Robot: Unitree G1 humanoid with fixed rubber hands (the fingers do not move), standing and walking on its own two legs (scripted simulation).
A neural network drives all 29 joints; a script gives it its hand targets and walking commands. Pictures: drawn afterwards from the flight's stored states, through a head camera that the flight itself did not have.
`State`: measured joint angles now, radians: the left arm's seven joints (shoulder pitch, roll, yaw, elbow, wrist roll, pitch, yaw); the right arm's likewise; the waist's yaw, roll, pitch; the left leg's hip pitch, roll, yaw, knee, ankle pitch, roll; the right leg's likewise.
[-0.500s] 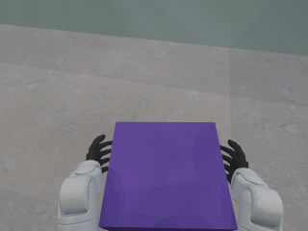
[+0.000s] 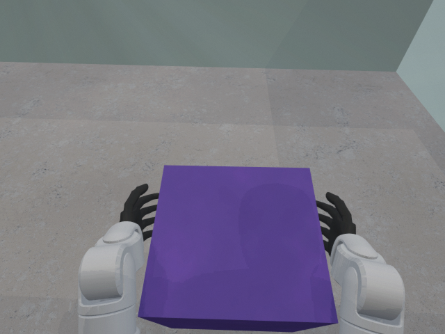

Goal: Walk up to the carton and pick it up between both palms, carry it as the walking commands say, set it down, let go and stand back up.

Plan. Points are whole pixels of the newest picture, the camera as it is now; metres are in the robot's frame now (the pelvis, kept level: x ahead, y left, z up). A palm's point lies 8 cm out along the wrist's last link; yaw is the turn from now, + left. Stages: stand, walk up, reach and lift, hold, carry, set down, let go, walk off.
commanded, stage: carry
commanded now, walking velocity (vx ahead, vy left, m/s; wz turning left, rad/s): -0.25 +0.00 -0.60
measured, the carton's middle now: (233, 255) +0.26 +0.02 +0.00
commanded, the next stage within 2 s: none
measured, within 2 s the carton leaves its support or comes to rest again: neither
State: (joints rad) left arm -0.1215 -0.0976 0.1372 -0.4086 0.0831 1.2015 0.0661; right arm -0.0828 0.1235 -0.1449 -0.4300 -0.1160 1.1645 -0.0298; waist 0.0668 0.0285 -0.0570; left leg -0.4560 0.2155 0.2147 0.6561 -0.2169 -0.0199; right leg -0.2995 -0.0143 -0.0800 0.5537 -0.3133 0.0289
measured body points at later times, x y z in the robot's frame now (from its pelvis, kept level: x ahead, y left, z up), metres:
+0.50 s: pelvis -0.14 +0.02 +0.02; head -0.14 +0.04 +0.47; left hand +0.14 +0.14 +0.08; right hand +0.08 -0.19 +0.10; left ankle -0.09 +0.11 -0.72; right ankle -0.16 -0.12 -0.66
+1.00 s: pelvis -0.21 +0.03 +0.00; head -0.22 +0.04 +0.45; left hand +0.08 +0.13 +0.08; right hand +0.01 -0.20 +0.08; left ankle -0.09 +0.11 -0.72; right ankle -0.21 -0.12 -0.72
